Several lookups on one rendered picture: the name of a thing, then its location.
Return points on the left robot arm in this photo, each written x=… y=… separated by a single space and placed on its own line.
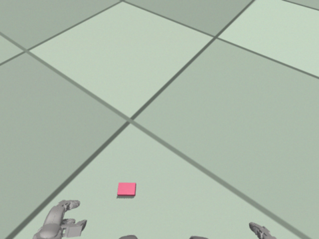
x=49 y=231

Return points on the right robot hand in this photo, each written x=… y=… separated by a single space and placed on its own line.
x=261 y=232

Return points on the small box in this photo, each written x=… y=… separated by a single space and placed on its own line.
x=126 y=189

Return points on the left robot hand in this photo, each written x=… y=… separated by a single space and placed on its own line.
x=56 y=215

